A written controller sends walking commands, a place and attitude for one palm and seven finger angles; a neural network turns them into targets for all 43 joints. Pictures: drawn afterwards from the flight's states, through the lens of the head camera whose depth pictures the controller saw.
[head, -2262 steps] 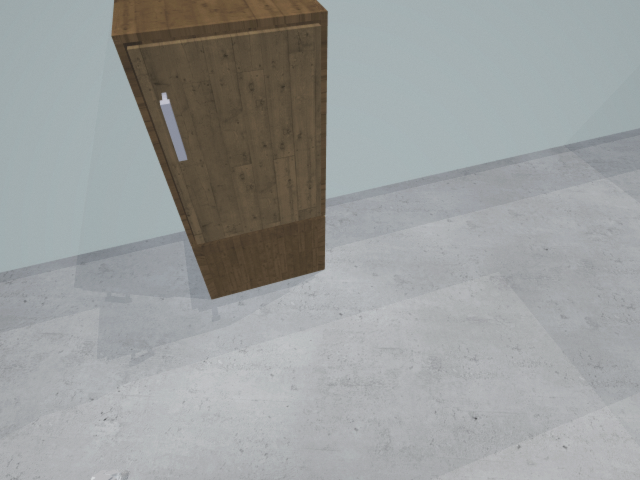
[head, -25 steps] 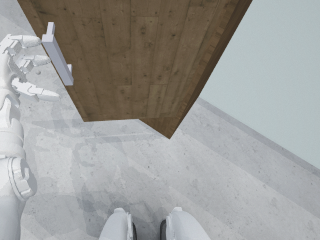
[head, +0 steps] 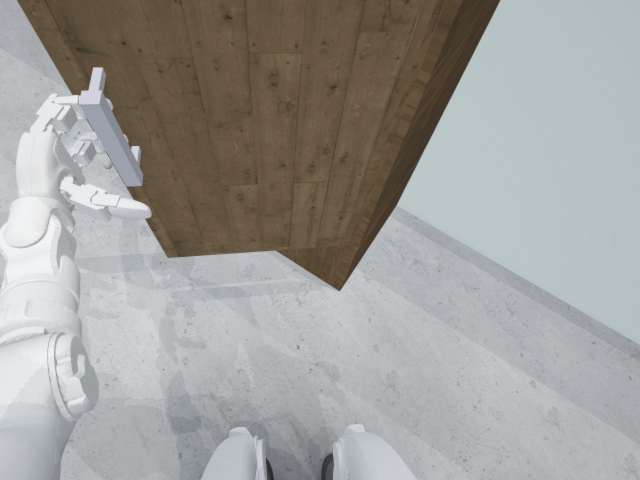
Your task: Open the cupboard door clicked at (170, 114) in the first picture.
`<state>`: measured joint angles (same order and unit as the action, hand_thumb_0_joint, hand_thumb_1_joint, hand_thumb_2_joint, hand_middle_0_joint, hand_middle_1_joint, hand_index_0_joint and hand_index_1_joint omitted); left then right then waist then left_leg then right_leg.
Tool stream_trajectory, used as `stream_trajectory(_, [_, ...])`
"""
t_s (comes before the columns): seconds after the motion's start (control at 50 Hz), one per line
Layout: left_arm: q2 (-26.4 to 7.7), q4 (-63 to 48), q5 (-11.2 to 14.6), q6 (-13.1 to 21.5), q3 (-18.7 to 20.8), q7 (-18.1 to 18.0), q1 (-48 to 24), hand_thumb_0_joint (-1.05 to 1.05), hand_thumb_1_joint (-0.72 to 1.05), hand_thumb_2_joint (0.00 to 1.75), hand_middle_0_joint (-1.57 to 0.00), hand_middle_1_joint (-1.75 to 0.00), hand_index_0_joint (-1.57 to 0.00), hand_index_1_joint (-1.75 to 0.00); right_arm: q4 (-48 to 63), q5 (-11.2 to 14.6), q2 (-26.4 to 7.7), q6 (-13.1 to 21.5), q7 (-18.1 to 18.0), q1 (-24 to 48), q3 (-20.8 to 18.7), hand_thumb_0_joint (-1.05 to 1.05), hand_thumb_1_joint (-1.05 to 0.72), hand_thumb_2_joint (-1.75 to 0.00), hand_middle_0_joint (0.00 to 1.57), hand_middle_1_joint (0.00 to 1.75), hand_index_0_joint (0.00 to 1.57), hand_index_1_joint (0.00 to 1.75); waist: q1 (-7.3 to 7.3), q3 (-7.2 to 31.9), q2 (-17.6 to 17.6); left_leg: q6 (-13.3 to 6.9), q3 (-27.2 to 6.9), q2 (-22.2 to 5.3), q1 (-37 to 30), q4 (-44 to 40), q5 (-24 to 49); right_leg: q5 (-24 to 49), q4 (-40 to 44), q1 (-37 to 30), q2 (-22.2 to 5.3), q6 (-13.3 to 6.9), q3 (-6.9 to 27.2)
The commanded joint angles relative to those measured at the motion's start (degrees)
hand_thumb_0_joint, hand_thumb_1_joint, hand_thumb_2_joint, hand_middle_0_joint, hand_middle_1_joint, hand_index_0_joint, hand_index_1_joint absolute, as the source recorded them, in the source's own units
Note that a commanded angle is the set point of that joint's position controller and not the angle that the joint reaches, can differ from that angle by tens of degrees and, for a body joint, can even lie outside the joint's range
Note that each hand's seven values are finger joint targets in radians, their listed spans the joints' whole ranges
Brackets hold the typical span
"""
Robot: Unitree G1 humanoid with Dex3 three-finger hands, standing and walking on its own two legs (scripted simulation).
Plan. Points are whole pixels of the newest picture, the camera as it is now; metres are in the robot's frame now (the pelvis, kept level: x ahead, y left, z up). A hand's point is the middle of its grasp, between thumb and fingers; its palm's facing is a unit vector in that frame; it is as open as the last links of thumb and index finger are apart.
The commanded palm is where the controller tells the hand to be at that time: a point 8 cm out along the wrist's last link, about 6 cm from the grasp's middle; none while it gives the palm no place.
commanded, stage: slide the fingers in behind the handle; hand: left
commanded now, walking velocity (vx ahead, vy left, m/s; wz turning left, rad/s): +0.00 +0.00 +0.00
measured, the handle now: (117, 132) +0.53 +0.23 +0.06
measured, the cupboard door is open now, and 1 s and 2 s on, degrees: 40 40 42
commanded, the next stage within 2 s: close the thumb around the handle in 0.90 s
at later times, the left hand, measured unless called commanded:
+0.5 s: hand (133, 163) +0.49 +0.20 +0.06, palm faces +0.05 -1.00 -0.01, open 14.0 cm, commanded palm +0.46 +0.24 +0.06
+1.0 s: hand (135, 165) +0.48 +0.20 +0.06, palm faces +0.07 -1.00 -0.02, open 14.1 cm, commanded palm +0.45 +0.23 +0.06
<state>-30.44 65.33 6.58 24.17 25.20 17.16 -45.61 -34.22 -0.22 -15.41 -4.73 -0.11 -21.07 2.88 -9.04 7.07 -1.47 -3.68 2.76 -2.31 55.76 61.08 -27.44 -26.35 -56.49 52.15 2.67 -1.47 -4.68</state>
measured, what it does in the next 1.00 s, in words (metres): stands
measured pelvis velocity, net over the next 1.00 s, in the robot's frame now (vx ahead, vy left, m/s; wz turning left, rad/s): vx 0.00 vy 0.00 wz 0.01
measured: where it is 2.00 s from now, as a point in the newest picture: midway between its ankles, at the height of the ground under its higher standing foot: outside the picture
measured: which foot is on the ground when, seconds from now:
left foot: down 0.00-1.00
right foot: down 0.00-1.00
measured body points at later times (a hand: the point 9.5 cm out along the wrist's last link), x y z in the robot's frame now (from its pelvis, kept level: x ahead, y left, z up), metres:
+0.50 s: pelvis +0.00 +0.00 +0.00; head +0.12 +0.02 +0.43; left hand +0.48 +0.26 +0.06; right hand +0.01 -0.27 -0.11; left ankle +0.01 +0.08 -0.67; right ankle +0.00 -0.11 -0.67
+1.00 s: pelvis +0.00 +0.00 +0.00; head +0.11 +0.02 +0.43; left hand +0.47 +0.25 +0.07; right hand +0.02 -0.27 -0.12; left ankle +0.01 +0.08 -0.67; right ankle +0.00 -0.11 -0.67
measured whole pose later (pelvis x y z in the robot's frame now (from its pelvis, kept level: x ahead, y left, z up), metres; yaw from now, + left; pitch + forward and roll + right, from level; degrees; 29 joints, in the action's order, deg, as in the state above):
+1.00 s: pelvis +0.00 +0.00 +0.00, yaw +1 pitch +22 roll -3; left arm -25.2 65.3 6.3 26.0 20.6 10.7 -46.7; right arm -36.0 -0.7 -15.3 -4.2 0.8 -21.7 1.9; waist -8.2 7.6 -2.1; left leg -3.5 2.7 -1.6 56.0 61.2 -27.0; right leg -26.6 -57.6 52.7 2.0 -1.6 -4.7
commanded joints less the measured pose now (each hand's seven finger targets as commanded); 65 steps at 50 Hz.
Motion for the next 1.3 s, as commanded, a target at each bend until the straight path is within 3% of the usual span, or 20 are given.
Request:
stream_trajectory(0.0, [-14.7, -13.9, 1.4, 4.2, 0.4, -0.4, -23.2, 0.0, -0.5, 0.3, -0.3, -1.2, -0.3, -1.2, 2.4, 0.4, -10.4, 0.7, -0.9, -8.9, -4.1, 0.0, -0.9, -0.9, 0.2, 0.3, 0.2, 0.3, 0.45, 26.2, -8.0, 2.1, -6.1, 0.4, -23.1, -5.8, 25.8, 20.5, 4.9, -8.7, 0.9, 0.1, 3.4])
stream_trajectory(0.08, [-11.2, -10.9, 2.1, 4.0, -2.1, -0.3, -26.0, 0.0, -0.5, 0.3, -0.3, -1.2, -0.3, -1.2, 1.2, 0.5, -10.6, 1.1, -1.0, -8.8, -4.2, 0.0, -0.9, -0.9, 0.2, 0.3, 0.2, 0.3, -1.49, 23.3, -5.5, 1.8, -6.6, 0.3, -21.8, -5.3, 22.2, 17.4, 5.4, -5.5, 1.0, 0.3, 3.4])
stream_trajectory(0.16, [-12.0, -12.6, 1.3, 4.5, -1.6, -1.2, -27.0, 0.0, -0.5, 0.3, -0.3, -1.2, -0.3, -1.2, 1.0, 0.2, -10.7, 1.5, -1.1, -9.2, -4.4, 0.0, -0.9, -0.9, 0.2, 0.3, 0.2, 0.3, -0.52, 27.3, -8.9, 2.3, -7.3, 0.3, -24.9, -5.3, 24.3, 17.4, 4.6, -4.8, 0.8, -0.1, 3.1])
stream_trajectory(0.24, [-13.4, -12.4, 1.4, 4.6, 0.3, -2.2, -25.7, 0.0, -0.5, 0.3, -0.3, -1.2, -0.3, -1.2, 0.7, -0.1, -10.7, 1.5, -0.8, -9.9, -4.4, 0.0, -0.9, -0.9, 0.2, 0.3, 0.2, 0.3, 0.04, 28.5, -7.2, 2.2, -7.2, 0.4, -24.2, -4.5, 27.4, 20.3, 4.0, -6.9, 1.0, -0.1, 3.1])
stream_trajectory(0.26, [-11.3, -12.5, 1.1, 4.5, -1.5, -2.3, -25.8, 0.0, -0.5, 0.3, -0.3, -1.2, -0.3, -1.2, 0.8, 0.0, -10.4, 1.4, -0.7, -9.6, -4.4, 0.0, -0.9, -0.9, 0.2, 0.3, 0.2, 0.3, -0.29, 28.5, -8.0, 2.3, -7.0, 0.3, -24.9, -4.6, 27.9, 20.6, 4.1, -6.1, 0.9, 0.0, 3.1])
stream_trajectory(0.36, [-11.3, -11.5, 0.5, 4.0, -1.5, -3.4, -25.3, 0.0, -0.5, 0.3, -0.3, -1.2, -0.3, -1.2, 1.3, 0.1, -10.3, 1.1, -0.5, -9.4, -4.2, 0.0, -0.9, -0.9, 0.2, 0.3, 0.2, 0.3, -0.41, 25.3, -6.5, 2.0, -6.4, 0.5, -21.5, -5.2, 24.4, 19.4, 4.6, -7.0, 0.9, 0.2, 3.3])
stream_trajectory(0.52, [-8.7, -11.9, 0.5, 5.1, -2.7, -4.7, -25.5, 0.0, -0.5, 0.3, -0.3, -1.2, -0.3, -1.2, 0.9, -0.1, -10.2, 1.3, -0.2, -9.6, -4.6, 0.0, -0.9, -0.9, 0.2, 0.3, 0.2, 0.3, -0.65, 25.8, -6.1, 2.2, -6.6, 0.5, -23.1, -5.5, 24.0, 18.5, 4.8, -6.1, 0.9, 0.1, 3.0])
stream_trajectory(0.56, [-11.8, -11.3, 0.1, 5.1, -0.3, -5.2, -24.9, 0.0, -0.5, 0.3, -0.3, -1.2, -0.3, -1.2, 0.8, -0.2, -10.5, 1.2, -0.3, -10.0, -4.6, 0.0, -0.9, -0.9, 0.2, 0.3, 0.2, 0.3, 0.28, 26.2, -6.4, 2.2, -6.7, 0.5, -22.8, -5.5, 24.5, 18.8, 4.4, -6.7, 0.9, 0.0, 3.1])
stream_trajectory(0.58, [-9.4, -11.7, 0.0, 5.0, -2.2, -5.1, -25.0, 0.0, -0.5, 0.3, -0.3, -1.2, -0.3, -1.2, 1.1, -0.1, -10.1, 1.1, -0.2, -9.6, -4.5, 0.0, -0.9, -0.9, 0.2, 0.3, 0.2, 0.3, -0.23, 26.0, -7.1, 2.2, -6.5, 0.6, -23.2, -5.6, 24.1, 18.5, 4.7, -6.2, 0.9, 0.1, 3.1])
stream_trajectory(0.66, [-11.5, -12.1, 0.0, 5.4, -0.4, -5.4, -24.7, 0.0, -0.5, 0.3, -0.3, -1.2, -0.3, -1.2, 1.4, -0.2, -10.2, 1.1, -0.2, -9.8, -4.4, 0.0, -0.9, -0.9, 0.2, 0.3, 0.2, 0.3, 0.49, 26.5, -6.6, 2.2, -6.4, 0.7, -22.3, -5.6, 24.5, 19.4, 4.4, -7.7, 0.8, 0.0, 3.2])
stream_trajectory(0.74, [-7.4, -14.4, 0.7, 6.3, -3.3, -4.9, -25.0, 0.0, -0.5, 0.3, -0.3, -1.2, -0.3, -1.2, 1.4, -0.2, -9.9, 1.2, 0.0, -9.5, -4.8, 0.0, -0.9, -0.9, 0.2, 0.3, 0.2, 0.3, -0.02, 27.8, -7.3, 2.5, -7.1, 0.3, -26.0, -5.6, 27.3, 20.0, 4.2, -6.3, 1.0, -0.1, 2.7])
stream_trajectory(0.84, [-5.9, -10.5, 0.7, 5.2, -4.3, -5.6, -25.8, 0.0, -0.5, 0.3, -0.3, -1.2, -0.3, -1.2, 0.7, -0.1, -10.3, 1.3, -0.2, -9.4, -4.7, 0.0, -0.9, -0.9, 0.2, 0.3, 0.2, 0.3, -1.11, 22.4, -5.1, 2.2, -7.0, 0.5, -23.0, -6.3, 21.8, 16.2, 5.3, -4.0, 0.9, 0.0, 2.6])
stream_trajectory(0.86, [-8.1, -11.6, 0.2, 5.5, -2.9, -5.8, -26.4, 0.0, -0.5, 0.3, -0.3, -1.2, -0.3, -1.2, 0.5, -0.2, -10.5, 1.3, -0.2, -9.4, -4.8, 0.0, -0.9, -0.9, 0.2, 0.3, 0.2, 0.3, -0.32, 24.3, -6.1, 2.4, -7.1, 0.5, -23.6, -6.2, 22.2, 16.4, 4.9, -4.5, 0.7, -0.1, 2.8])
stream_trajectory(0.98, [-4.3, -13.5, 0.3, 6.8, -5.7, -5.9, -25.5, 0.0, -0.5, 0.3, -0.3, -1.2, -0.3, -1.2, 0.6, -0.2, -9.9, 1.5, 0.1, -8.9, -5.0, 0.0, -0.9, -0.9, 0.2, 0.3, 0.2, 0.3, -0.3, 26.9, -6.5, 2.8, -7.5, 0.3, -26.8, -5.8, 25.6, 17.9, 4.5, -4.2, 0.9, -0.1, 2.5])
stream_trajectory(1.06, [-4.7, -13.2, 0.3, 7.0, -5.4, -6.3, -26.2, 0.0, -0.28, 0.4, -0.32, -1.22, -0.32, -1.22, 0.1, -0.2, -10.1, 1.5, 0.1, -8.8, -5.1, 0.0, -0.9, -0.9, 0.2, 0.3, 0.2, 0.3, -0.35, 26.1, -6.7, 2.7, -7.5, 0.4, -26.5, -5.9, 24.4, 17.3, 4.8, -3.9, 0.8, -0.2, 2.6])
stream_trajectory(1.1, [-5.2, -11.2, 0.2, 6.5, -5.3, -6.3, -26.3, 0.0, -0.16, 0.44, -0.32, -1.24, -0.32, -1.24, 0.0, -0.1, -10.2, 1.6, -0.1, -8.7, -4.9, 0.0, -0.9, -0.9, 0.2, 0.3, 0.2, 0.3, -1.18, 23.6, -3.6, 2.3, -7.2, 0.6, -23.3, -6.0, 21.7, 16.5, 5.2, -4.6, 0.8, 0.0, 2.8])
stream_trajectory(1.14, [-4.8, -12.0, 0.0, 6.7, -5.9, -6.2, -28.1, 0.0, -0.05, 0.49, -0.33, -1.25, -0.33, -1.25, 0.1, -0.2, -10.1, 1.8, -0.2, -8.7, -4.8, 0.0, -0.9, -0.9, 0.2, 0.3, 0.2, 0.3, -0.91, 24.4, -6.6, 2.4, -7.4, 0.8, -24.4, -6.0, 21.9, 16.1, 4.8, -3.9, 0.8, -0.3, 2.8])
stream_trajectory(1.18, [-6.0, -10.3, -0.1, 6.4, -5.0, -6.3, -27.9, 0.0, 0.06, 0.54, -0.34, -1.26, -0.34, -1.26, -0.3, -0.2, -10.4, 1.7, -0.3, -9.0, -4.8, 0.0, -0.9, -0.9, 0.2, 0.3, 0.2, 0.3, -1.23, 24.2, -4.7, 2.3, -7.6, 0.6, -23.6, -5.9, 21.3, 15.8, 5.0, -3.8, 0.7, -0.1, 2.8])
stream_trajectory(1.24, [-3.7, -11.4, 0.1, 6.4, -6.8, -5.9, -28.3, 0.0, 0.23, 0.61, -0.35, -1.28, -0.35, -1.28, 0.0, -0.3, -10.1, 2.0, -0.2, -9.0, -4.9, 0.0, -0.9, -0.9, 0.2, 0.3, 0.2, 0.3, -1.48, 26.1, -7.2, 2.4, -7.6, 0.7, -25.8, -5.4, 23.5, 16.7, 4.6, -3.0, 0.7, -0.3, 2.7])
stream_trajectory(1.28, [-6.6, -10.6, 0.1, 6.4, -4.4, -6.0, -28.0, 0.0, 0.34, 0.66, -0.36, -1.29, -0.36, -1.29, -0.5, -0.3, -10.4, 1.8, -0.3, -9.2, -4.9, 0.0, -0.9, -0.9, 0.2, 0.3, 0.2, 0.3, -0.93, 25.9, -5.8, 2.5, -7.8, 0.6, -24.8, -5.4, 23.3, 16.8, 4.6, -3.7, 0.7, -0.1, 2.8])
